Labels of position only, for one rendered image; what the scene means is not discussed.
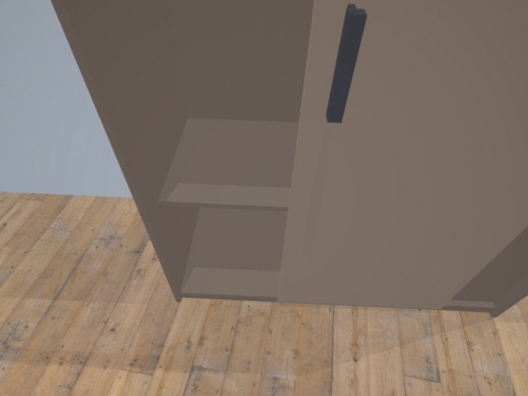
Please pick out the handle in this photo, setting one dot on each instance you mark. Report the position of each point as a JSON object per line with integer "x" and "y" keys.
{"x": 352, "y": 32}

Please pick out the wardrobe door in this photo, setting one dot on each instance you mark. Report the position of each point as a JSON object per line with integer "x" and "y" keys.
{"x": 502, "y": 272}
{"x": 425, "y": 180}

